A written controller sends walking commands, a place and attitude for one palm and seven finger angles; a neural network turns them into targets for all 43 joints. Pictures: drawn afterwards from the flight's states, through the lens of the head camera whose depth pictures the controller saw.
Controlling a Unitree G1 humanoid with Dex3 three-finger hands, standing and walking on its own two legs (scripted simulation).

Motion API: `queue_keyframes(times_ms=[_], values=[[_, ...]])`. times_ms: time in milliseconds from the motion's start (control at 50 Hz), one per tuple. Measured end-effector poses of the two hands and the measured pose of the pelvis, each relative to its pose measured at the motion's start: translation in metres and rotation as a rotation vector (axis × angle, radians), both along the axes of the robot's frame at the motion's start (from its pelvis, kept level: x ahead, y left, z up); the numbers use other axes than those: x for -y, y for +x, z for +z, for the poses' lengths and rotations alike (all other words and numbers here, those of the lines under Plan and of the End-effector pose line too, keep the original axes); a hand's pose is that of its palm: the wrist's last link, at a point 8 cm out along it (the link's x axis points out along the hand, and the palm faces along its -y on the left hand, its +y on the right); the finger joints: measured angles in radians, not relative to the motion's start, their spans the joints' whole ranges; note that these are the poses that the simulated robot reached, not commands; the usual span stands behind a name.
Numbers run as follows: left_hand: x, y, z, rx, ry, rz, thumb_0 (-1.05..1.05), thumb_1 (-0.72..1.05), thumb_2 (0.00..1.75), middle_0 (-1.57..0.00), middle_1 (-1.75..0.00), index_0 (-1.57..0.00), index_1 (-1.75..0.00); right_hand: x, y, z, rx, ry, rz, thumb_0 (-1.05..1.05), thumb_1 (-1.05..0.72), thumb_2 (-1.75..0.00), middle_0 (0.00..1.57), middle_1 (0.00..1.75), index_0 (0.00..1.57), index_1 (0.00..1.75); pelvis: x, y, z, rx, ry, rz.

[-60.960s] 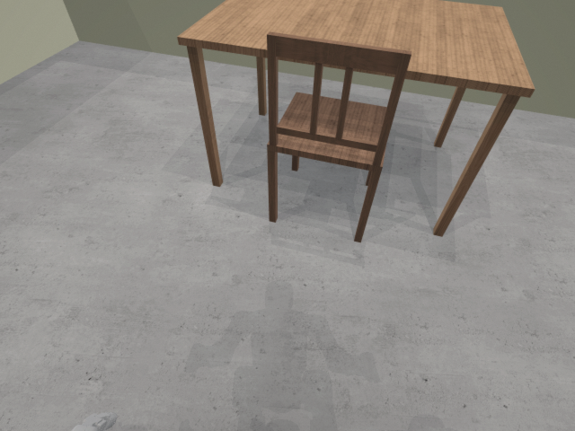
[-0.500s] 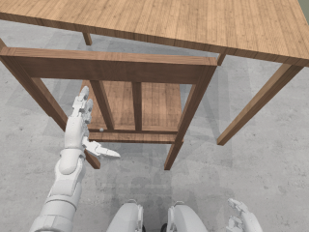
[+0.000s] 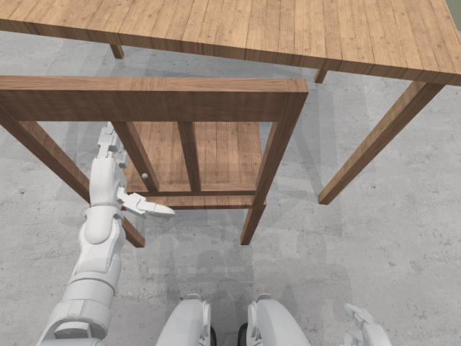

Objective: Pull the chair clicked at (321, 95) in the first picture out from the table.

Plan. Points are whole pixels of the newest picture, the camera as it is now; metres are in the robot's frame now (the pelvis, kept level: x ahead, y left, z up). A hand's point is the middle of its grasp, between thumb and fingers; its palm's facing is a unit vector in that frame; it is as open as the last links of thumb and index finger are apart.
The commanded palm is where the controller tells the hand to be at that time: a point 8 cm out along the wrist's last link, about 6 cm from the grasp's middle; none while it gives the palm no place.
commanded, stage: push the fingers through the gap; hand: left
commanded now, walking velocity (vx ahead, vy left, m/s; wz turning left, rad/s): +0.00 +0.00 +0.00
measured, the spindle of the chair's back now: (140, 159) +0.44 +0.17 +0.00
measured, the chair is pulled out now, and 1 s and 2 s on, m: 0.10 0.10 0.12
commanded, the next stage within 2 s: hook a spindle and tug to test in 0.52 s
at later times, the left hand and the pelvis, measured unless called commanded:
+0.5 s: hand (136, 168) +0.41 +0.17 +0.01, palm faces +0.07 -1.00 -0.04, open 16.9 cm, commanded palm +0.38 +0.21 +0.02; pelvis +0.00 +0.00 +0.00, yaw +0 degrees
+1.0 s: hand (143, 169) +0.41 +0.16 +0.01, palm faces +0.05 -1.00 -0.02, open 15.2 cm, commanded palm +0.38 +0.20 +0.02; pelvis -0.01 +0.01 +0.00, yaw +0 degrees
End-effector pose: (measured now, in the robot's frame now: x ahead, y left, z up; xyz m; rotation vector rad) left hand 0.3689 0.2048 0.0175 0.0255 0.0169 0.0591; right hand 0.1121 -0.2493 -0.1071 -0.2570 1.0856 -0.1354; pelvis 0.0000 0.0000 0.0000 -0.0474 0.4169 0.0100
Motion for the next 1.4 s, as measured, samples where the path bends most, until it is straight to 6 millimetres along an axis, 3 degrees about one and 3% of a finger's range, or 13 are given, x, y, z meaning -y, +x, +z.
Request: queue_keyframes(times_ms=[80, 160, 240, 360, 520, 720, 860, 1060, 1240, 1400], values=[[-0.012, 0.018, 0.009, 0.047, 0.034, 0.034, -0.02, -0.5, 0.3, -0.07, -0.08, -0.07, -0.08, 0.003, -0.006, -0.004, -0.021, -0.006, 0.005, 0.0, -0.9, -0.89, 0.2, 0.3, 0.2, 0.3, 0.003, -0.002, -0.004, -0.007, 0.0, 0.005], [-0.017, 0.029, -0.002, -0.03, 0.032, 0.005, -0.02, -0.5, 0.3, -0.06, -0.08, -0.06, -0.08, 0.006, -0.014, -0.006, -0.042, -0.006, -0.012, 0.0, -0.9, -0.89, 0.2, 0.3, 0.2, 0.3, 0.004, -0.004, -0.006, -0.017, -0.004, 0.007], [-0.01, 0.024, -0.011, -0.076, -0.012, -0.029, -0.02, -0.49, 0.3, -0.06, -0.08, -0.06, -0.08, 0.008, -0.022, -0.004, -0.06, -0.005, -0.036, 0.0, -0.9, -0.89, 0.2, 0.3, 0.2, 0.3, 0.001, -0.003, -0.002, -0.02, -0.004, -0.001], [-0.007, 0.014, 0.004, 0.006, -0.007, -0.002, -0.02, -0.5, 0.3, -0.07, -0.08, -0.06, -0.08, 0.006, -0.027, 0.002, -0.067, -0.008, -0.041, 0.0, -0.9, -0.89, 0.2, 0.3, 0.2, 0.3, -0.001, 0.0, 0.003, -0.009, 0.0, -0.008], [-0.018, 0.014, -0.004, -0.029, 0.011, 0.003, -0.02, -0.5, 0.3, -0.06, -0.08, -0.06, -0.08, 0.002, -0.023, 0.001, -0.051, -0.005, -0.027, 0.0, -0.9, -0.89, 0.2, 0.3, 0.2, 0.3, -0.003, -0.004, -0.001, -0.004, -0.006, 0.0], [-0.008, 0.013, 0.0, 0.014, -0.006, -0.013, -0.02, -0.5, 0.3, -0.07, -0.11, -0.07, -0.11, -0.005, -0.016, -0.001, -0.037, -0.011, -0.005, 0.0, -0.9, -0.89, 0.2, 0.3, 0.2, 0.3, -0.009, -0.008, -0.002, -0.004, -0.014, 0.007], [-0.008, 0.018, -0.001, -0.003, -0.001, -0.011, -0.02, -0.5, 0.3, -0.14, -0.33, -0.14, -0.33, -0.01, -0.018, -0.002, -0.044, 0.003, -0.016, 0.0, -0.9, -0.89, 0.2, 0.3, 0.2, 0.3, -0.011, -0.008, -0.003, -0.006, -0.015, 0.003], [-0.006, 0.014, 0.0, 0.01, -0.008, -0.006, -0.02, -0.42, 0.33, -0.3, -0.83, -0.3, -0.83, -0.01, -0.024, 0.0, -0.067, 0.003, -0.024, 0.0, -0.9, -0.89, 0.21, 0.3, 0.2, 0.3, -0.012, -0.005, 0.0, -0.003, -0.016, 0.001], [-0.005, 0.014, -0.005, -0.015, -0.002, -0.015, -0.01, -0.05, 0.49, -0.44, -1.27, -0.44, -1.26, -0.006, -0.021, -0.001, -0.065, 0.0, -0.024, 0.0, -0.9, -0.89, 0.2, 0.3, 0.2, 0.3, -0.01, -0.004, -0.001, -0.004, -0.015, 0.003], [-0.002, 0.016, -0.004, -0.015, 0.001, -0.006, -0.01, 0.37, 0.67, -0.45, -1.39, -0.48, -1.41, -0.005, -0.015, -0.001, -0.049, 0.004, -0.024, 0.0, -0.9, -0.89, 0.2, 0.3, 0.2, 0.3, -0.008, -0.002, 0.0, -0.007, -0.011, -0.002]])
